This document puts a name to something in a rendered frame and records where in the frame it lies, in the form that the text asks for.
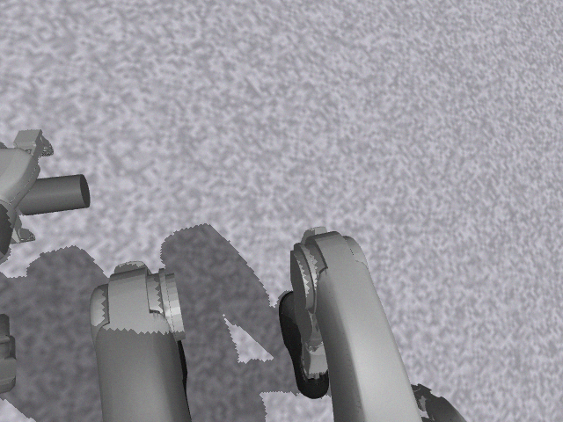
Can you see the right robot hand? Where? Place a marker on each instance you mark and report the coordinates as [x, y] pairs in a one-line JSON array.
[[438, 408]]

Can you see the can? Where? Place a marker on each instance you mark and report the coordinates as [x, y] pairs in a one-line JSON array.
[[56, 194]]

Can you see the left robot foot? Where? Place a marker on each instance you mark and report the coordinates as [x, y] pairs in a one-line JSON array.
[[184, 369]]

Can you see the left robot hand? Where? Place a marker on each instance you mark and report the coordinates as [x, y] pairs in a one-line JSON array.
[[19, 171]]

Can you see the left robot arm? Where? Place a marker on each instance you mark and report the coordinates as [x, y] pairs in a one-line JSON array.
[[8, 360]]

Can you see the right robot foot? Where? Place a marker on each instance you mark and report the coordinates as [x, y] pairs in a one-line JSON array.
[[310, 388]]

